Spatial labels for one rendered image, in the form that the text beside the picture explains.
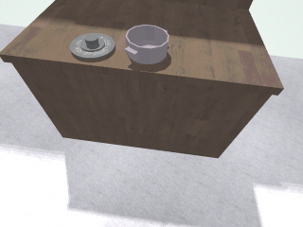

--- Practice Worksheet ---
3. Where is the lid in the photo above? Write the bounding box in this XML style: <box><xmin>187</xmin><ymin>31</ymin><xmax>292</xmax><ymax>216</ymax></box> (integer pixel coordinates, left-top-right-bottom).
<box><xmin>69</xmin><ymin>32</ymin><xmax>116</xmax><ymax>60</ymax></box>

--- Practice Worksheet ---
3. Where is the knob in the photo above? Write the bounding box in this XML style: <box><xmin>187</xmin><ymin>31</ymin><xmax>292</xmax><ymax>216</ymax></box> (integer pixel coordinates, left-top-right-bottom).
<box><xmin>84</xmin><ymin>34</ymin><xmax>98</xmax><ymax>45</ymax></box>

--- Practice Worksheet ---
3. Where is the table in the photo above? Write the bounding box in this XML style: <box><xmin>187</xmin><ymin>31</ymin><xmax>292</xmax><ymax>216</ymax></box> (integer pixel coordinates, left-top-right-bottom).
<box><xmin>0</xmin><ymin>0</ymin><xmax>284</xmax><ymax>159</ymax></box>

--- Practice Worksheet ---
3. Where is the pot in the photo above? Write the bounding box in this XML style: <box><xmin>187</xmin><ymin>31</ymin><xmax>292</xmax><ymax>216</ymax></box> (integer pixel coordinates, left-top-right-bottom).
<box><xmin>124</xmin><ymin>25</ymin><xmax>169</xmax><ymax>64</ymax></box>

